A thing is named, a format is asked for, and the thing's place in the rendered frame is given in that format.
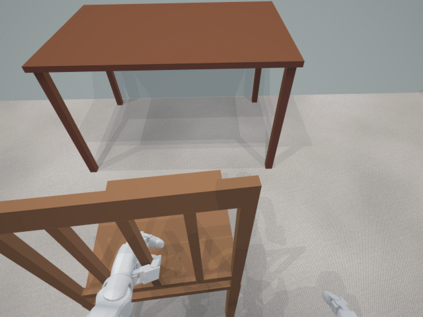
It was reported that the chair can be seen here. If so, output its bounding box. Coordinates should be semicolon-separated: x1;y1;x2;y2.
0;170;262;317

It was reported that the robot left hand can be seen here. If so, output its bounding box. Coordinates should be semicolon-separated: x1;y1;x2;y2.
110;231;164;286

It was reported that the table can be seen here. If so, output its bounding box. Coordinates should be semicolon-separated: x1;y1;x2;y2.
22;1;305;172

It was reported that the left robot forearm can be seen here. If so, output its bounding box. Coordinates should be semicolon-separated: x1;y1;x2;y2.
86;274;133;317

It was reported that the robot right hand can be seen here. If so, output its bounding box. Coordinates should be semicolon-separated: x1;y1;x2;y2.
323;291;357;317

